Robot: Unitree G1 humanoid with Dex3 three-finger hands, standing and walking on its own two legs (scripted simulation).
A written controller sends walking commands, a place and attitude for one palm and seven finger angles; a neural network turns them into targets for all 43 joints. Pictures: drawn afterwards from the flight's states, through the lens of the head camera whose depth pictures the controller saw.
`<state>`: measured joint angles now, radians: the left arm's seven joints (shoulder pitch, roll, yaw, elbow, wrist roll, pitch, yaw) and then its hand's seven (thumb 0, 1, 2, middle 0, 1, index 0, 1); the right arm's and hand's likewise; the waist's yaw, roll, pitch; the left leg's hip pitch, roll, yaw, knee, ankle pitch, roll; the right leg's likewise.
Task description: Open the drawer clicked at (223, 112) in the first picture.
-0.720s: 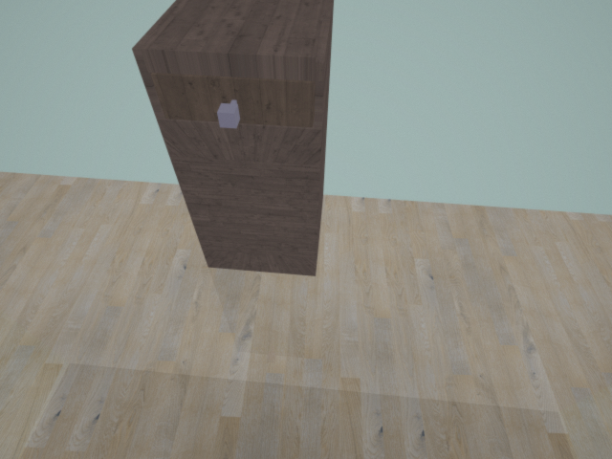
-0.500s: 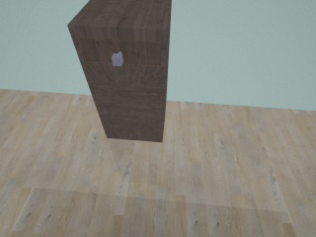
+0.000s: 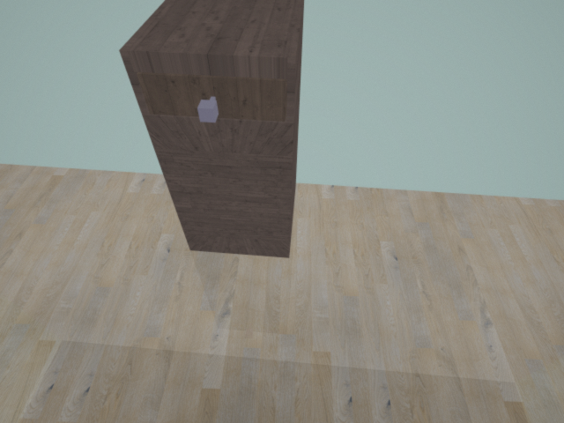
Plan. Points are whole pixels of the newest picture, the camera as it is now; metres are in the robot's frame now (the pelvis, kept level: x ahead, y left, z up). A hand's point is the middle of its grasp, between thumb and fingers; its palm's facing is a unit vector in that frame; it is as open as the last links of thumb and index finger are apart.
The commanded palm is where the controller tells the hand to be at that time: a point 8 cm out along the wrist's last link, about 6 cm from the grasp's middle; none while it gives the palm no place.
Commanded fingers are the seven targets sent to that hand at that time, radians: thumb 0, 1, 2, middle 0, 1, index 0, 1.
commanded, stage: look at it before walking up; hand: left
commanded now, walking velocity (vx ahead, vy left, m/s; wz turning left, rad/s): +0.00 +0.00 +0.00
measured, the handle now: (210, 106) +0.84 +0.24 -0.02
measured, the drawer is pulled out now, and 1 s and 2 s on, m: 0.00 0.00 0.00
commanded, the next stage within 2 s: take the last steps up to it in 0.12 s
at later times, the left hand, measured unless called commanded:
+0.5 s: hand out of the picture +0.00 +0.18 -0.19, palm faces +0.09 -0.98 -0.15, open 7.4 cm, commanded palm none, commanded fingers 0.00 0.90 0.90 -0.20 -0.30 -0.20 -0.30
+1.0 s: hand out of the picture +0.12 +0.18 -0.19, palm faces +0.11 -0.98 -0.13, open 7.4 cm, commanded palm none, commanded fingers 0.00 0.90 0.90 -0.20 -0.30 -0.20 -0.30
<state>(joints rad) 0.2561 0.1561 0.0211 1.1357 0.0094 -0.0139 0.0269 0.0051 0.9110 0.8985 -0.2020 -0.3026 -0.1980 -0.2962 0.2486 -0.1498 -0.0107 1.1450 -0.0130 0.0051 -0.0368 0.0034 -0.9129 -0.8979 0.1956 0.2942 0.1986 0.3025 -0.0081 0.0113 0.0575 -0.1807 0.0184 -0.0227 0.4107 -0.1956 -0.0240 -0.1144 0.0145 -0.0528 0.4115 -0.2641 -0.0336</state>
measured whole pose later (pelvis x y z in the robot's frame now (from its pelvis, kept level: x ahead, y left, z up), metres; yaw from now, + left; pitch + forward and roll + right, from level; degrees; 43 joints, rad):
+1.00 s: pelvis +0.17 +0.03 -0.02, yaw +1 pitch +0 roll +1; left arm 0.37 0.11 0.06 1.10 0.02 -0.04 -0.01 0.01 0.92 0.90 -0.20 -0.30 -0.20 -0.30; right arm 0.21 -0.18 -0.06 1.03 -0.03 -0.06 0.00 0.01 -0.93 -0.90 0.19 0.29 0.20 0.30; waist 0.01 -0.02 0.06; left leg -0.34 0.08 0.11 0.56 -0.21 0.01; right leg -0.19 -0.05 -0.07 0.69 -0.46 -0.01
